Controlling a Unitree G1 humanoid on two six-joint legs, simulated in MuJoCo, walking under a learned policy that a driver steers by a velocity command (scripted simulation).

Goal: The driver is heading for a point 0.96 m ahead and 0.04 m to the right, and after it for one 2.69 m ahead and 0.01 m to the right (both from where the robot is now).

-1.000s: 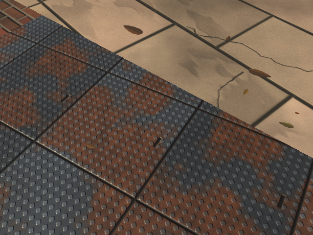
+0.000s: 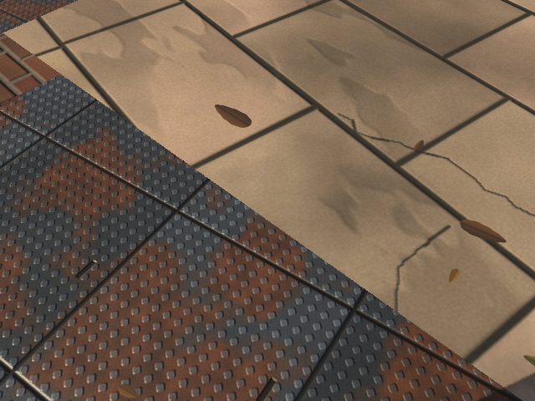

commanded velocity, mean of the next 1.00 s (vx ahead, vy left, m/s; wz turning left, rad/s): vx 0.50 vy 0.00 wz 0.00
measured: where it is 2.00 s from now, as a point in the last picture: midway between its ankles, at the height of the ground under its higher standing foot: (291, 197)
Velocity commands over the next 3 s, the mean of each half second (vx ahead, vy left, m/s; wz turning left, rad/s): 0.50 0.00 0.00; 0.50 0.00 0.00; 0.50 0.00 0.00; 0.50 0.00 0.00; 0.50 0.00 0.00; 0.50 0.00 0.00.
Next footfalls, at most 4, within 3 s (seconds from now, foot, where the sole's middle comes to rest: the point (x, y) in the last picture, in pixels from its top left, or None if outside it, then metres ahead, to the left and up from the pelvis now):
0.18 left None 0.30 0.15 -0.78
0.74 right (331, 361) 0.61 -0.09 -0.78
1.28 left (249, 255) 0.93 0.15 -0.78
1.82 right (329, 184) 1.24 -0.10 -0.78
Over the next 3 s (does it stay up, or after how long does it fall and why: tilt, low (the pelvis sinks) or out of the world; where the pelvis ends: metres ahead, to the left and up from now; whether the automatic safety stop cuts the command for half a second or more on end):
stays up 1.75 0.00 -0.02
